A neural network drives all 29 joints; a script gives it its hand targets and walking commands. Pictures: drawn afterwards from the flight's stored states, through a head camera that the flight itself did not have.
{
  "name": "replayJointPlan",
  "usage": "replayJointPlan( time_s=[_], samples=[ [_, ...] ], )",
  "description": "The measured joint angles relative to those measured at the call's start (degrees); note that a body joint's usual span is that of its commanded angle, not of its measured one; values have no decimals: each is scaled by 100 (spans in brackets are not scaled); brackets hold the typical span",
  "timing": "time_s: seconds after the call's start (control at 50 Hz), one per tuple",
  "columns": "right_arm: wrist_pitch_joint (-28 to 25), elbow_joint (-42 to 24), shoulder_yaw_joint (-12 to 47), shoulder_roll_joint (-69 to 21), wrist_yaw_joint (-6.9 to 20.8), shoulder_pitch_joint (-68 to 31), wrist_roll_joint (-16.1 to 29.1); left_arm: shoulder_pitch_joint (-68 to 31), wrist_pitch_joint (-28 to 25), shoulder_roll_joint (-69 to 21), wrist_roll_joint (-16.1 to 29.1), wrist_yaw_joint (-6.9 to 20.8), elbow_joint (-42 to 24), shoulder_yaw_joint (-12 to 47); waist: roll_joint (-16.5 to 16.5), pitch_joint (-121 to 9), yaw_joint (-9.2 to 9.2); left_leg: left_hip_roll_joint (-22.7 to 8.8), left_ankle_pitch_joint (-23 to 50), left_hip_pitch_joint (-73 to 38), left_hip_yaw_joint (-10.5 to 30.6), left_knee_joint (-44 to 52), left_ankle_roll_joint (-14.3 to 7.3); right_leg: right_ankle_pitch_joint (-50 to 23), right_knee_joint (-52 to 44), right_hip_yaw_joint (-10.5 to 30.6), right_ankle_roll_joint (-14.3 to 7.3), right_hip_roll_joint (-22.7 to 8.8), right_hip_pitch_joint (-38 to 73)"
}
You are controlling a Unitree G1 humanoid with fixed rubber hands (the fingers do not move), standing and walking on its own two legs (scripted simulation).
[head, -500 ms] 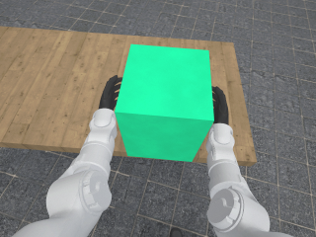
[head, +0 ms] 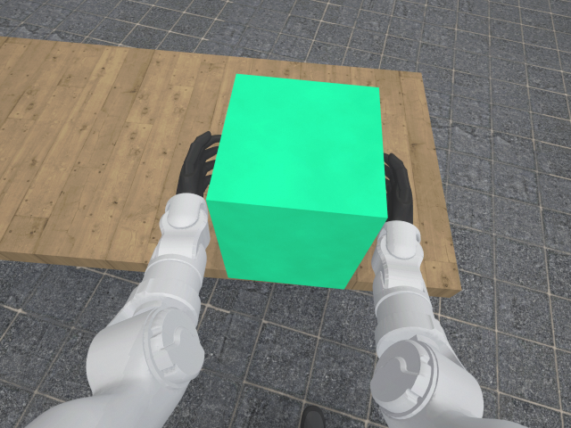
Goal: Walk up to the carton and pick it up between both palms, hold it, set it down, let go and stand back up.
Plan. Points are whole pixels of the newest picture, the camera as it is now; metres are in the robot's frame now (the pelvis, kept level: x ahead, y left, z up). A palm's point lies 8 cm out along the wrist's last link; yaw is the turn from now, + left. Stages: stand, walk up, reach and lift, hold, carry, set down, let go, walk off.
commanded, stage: set down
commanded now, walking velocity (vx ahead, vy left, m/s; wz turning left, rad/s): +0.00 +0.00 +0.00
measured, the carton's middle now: (295, 192) +0.45 -0.04 +0.00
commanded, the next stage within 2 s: none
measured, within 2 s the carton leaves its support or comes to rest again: neither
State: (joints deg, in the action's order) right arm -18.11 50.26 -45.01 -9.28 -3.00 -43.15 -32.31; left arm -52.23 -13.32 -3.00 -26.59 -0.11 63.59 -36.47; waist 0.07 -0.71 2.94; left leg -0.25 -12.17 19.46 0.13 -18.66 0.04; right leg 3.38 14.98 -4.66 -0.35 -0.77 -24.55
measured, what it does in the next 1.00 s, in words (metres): stands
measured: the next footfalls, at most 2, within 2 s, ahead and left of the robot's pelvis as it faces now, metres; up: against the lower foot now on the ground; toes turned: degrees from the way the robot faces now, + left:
none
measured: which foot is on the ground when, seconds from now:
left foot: down 0.00-1.00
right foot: down 0.00-1.00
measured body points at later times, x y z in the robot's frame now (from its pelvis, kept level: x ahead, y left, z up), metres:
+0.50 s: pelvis +0.00 +0.00 +0.00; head +0.10 +0.01 +0.43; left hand +0.46 +0.11 +0.02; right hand +0.41 -0.19 +0.02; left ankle -0.05 +0.12 -0.75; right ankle +0.03 -0.11 -0.75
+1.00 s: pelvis -0.01 +0.00 -0.02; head +0.08 +0.00 +0.42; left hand +0.48 +0.16 +0.05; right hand +0.44 -0.21 +0.05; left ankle -0.05 +0.12 -0.75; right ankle +0.03 -0.11 -0.75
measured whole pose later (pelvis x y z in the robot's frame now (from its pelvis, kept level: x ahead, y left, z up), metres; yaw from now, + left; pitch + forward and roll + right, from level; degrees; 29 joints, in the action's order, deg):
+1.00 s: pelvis -0.01 +0.00 -0.02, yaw -1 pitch +25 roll -1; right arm -17.0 78.2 -3.7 11.1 -6.5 -57.7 11.4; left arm -65.3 -20.2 14.9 13.3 -3.9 91.8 1.7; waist 0.4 -14.6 3.7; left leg -0.9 -16.8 41.2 -0.3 -33.4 0.9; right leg 6.8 28.0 -4.2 -1.0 -0.6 -45.9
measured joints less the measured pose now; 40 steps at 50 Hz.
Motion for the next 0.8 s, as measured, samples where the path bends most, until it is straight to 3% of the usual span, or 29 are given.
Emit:
replayJointPlan(
  time_s=[0.4,0.6,0.8],
  samples=[
    [-115,498,411,229,26,-129,361,-97,-94,305,102,-168,356,169,-103,-73,46,-26,-54,139,-131,-107,-1,22,139,122,-7,31,-206],
    [139,1719,2103,975,-247,-590,2034,-602,-313,1007,1687,-580,1737,1728,-33,-696,88,-54,-236,1209,-269,-679,-19,79,586,257,-12,53,-1276],
    [-53,2521,3277,1497,-370,-953,3216,-1007,-816,1282,2995,-528,2751,2907,115,-1168,26,-83,-450,1965,-170,-1257,55,282,1058,165,-22,48,-1951]
  ],
)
